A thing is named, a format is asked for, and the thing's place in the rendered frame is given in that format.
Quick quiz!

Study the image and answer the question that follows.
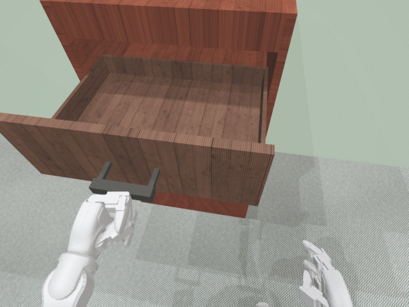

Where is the cabinet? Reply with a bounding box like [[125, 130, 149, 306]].
[[40, 0, 298, 218]]

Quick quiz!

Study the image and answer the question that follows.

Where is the drawer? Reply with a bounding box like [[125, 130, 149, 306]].
[[0, 54, 275, 206]]

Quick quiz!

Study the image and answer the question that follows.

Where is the robot left forearm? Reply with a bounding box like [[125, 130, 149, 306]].
[[42, 252, 98, 307]]

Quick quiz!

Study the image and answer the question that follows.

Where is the robot right hand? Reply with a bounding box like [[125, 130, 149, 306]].
[[299, 240, 353, 307]]

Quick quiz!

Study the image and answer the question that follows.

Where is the handle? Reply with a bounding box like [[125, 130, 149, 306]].
[[89, 161, 160, 202]]

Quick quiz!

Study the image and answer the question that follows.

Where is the robot left hand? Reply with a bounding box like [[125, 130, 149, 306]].
[[67, 192, 138, 260]]

